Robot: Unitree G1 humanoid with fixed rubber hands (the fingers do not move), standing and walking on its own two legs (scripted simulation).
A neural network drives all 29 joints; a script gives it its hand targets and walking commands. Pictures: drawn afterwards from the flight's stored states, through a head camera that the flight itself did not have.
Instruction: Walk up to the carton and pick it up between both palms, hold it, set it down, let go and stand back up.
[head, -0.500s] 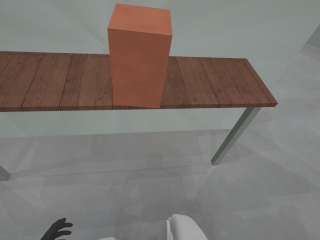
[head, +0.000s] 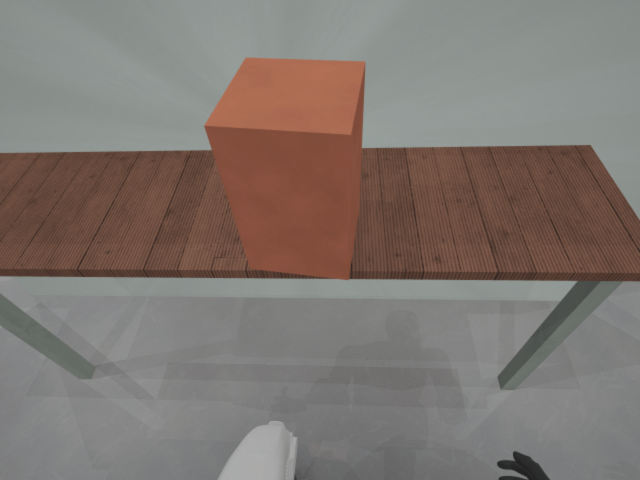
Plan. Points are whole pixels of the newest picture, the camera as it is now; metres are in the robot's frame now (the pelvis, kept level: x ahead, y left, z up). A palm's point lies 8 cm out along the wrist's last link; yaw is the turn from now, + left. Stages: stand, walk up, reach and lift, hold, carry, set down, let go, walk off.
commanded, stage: walk up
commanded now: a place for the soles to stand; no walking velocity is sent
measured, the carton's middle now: (301, 177) +0.52 +0.08 +0.06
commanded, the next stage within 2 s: none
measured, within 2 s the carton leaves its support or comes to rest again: neither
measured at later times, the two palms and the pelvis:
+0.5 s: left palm (129, 466) +0.13 +0.28 -0.10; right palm (527, 455) +0.18 -0.24 -0.10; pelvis +0.05 +0.01 -0.01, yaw +4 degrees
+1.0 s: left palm (132, 459) +0.13 +0.27 -0.10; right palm (532, 462) +0.17 -0.24 -0.10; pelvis +0.06 +0.01 +0.00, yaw +6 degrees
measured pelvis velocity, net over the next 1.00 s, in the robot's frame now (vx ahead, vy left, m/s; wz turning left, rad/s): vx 0.06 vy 0.01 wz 0.10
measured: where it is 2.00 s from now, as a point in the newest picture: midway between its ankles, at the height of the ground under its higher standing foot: outside the picture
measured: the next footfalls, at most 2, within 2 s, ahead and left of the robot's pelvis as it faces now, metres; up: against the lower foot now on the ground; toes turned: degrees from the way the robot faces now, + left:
left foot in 0.10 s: +0.15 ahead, +0.15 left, +0.00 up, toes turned +3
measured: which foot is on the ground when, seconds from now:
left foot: up 0.00-0.08, down 0.10-1.00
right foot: down 0.00-1.00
